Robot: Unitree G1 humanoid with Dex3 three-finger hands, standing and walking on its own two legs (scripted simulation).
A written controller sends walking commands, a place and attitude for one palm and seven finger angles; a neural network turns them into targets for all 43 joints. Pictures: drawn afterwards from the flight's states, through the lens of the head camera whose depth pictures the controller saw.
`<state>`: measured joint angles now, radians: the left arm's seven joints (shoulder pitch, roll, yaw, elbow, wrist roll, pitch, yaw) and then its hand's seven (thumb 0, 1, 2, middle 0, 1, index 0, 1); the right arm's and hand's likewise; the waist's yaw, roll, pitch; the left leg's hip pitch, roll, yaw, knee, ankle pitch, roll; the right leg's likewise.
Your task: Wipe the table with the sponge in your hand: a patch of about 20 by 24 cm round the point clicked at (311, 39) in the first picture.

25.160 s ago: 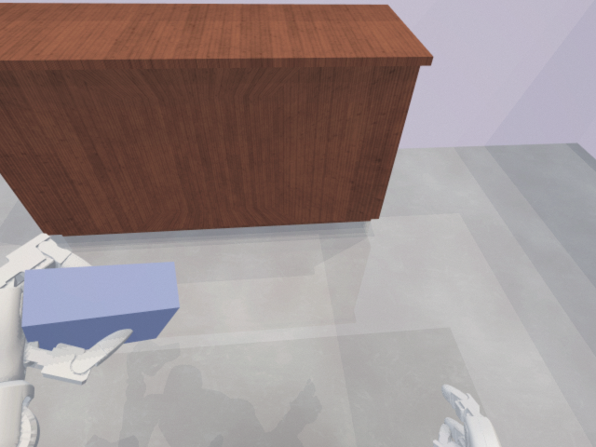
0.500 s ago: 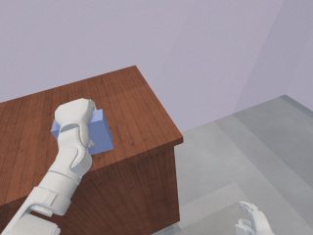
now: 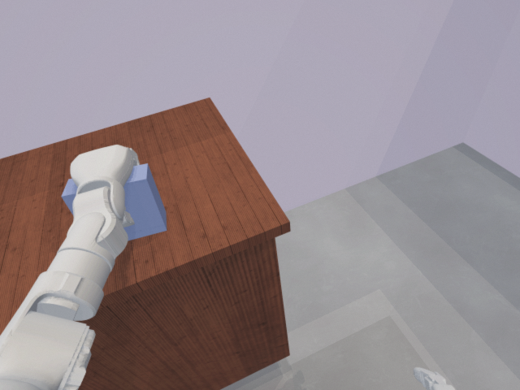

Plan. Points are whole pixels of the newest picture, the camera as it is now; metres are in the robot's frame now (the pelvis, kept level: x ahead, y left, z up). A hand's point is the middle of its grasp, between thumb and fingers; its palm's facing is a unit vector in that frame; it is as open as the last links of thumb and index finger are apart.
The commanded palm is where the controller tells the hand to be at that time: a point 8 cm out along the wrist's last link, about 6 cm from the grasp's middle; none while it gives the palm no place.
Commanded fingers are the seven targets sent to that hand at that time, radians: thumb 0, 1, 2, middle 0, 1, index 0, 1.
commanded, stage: wipe forward along the third lane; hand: left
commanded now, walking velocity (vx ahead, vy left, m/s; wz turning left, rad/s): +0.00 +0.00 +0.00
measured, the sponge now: (124, 215) +0.38 +0.26 +0.09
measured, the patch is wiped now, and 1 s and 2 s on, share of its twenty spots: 0.85 0.95 0.95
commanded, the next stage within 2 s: wipe back along the third lane in 0.56 s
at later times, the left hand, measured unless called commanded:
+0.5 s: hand (114, 173) +0.44 +0.29 +0.14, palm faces -0.08 +0.01 -1.00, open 9.4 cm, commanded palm +0.43 +0.31 +0.16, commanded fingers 0.00 0.10 1.30 -1.20 -1.60 -1.20 -1.60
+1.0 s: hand (111, 172) +0.44 +0.30 +0.13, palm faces +0.02 +0.03 -1.00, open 9.4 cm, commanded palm +0.40 +0.29 +0.15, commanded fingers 0.00 0.10 1.30 -1.20 -1.60 -1.20 -1.60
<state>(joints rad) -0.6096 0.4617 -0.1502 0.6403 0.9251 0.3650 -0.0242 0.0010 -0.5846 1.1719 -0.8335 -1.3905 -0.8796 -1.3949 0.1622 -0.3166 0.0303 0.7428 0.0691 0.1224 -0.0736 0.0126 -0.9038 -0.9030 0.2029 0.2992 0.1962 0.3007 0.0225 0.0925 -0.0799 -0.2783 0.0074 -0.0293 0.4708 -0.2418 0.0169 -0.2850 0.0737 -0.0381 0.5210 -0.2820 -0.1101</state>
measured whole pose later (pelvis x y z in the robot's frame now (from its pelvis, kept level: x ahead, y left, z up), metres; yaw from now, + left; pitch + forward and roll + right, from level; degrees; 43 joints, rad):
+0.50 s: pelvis +0.01 +0.00 +0.00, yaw +0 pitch +7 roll +2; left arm -0.81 0.55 -0.09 0.93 0.96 0.24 0.00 0.00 -0.58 1.17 -0.83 -1.38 -0.88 -1.42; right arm 0.22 -0.32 0.02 0.76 0.08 0.14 -0.07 0.01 -0.90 -0.90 0.20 0.30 0.20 0.30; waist -0.03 0.07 -0.09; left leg -0.37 0.01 -0.04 0.50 -0.25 0.02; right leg -0.36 0.08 -0.04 0.52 -0.28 -0.11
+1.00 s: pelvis +0.02 +0.04 +0.00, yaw -1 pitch +5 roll +1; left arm -0.70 0.46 -0.18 0.76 0.94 0.37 0.09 -0.01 -0.52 1.15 -0.79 -1.42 -0.83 -1.47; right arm 0.20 -0.30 0.01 0.76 0.09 0.16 -0.04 0.01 -0.90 -0.90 0.20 0.30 0.20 0.30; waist 0.00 0.09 -0.10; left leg -0.29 -0.02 -0.01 0.44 -0.25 0.01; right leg -0.28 0.04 0.00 0.47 -0.28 -0.05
